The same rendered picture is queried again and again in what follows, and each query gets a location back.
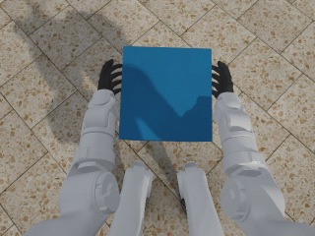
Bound robot shin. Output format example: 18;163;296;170
183;161;208;182
123;160;147;182

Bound carton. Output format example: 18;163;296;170
118;46;213;143

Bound left robot upper arm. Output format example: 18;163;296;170
21;170;121;236

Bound right robot shin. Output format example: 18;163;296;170
183;161;208;182

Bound right robot hand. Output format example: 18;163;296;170
212;60;234;99

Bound right robot forearm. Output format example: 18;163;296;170
213;91;285;211

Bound right robot upper arm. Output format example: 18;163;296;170
220;175;315;236

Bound left robot forearm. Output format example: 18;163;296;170
58;88;119;206

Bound left robot shin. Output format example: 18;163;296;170
123;160;147;182

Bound left robot hand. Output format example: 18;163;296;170
97;59;123;95

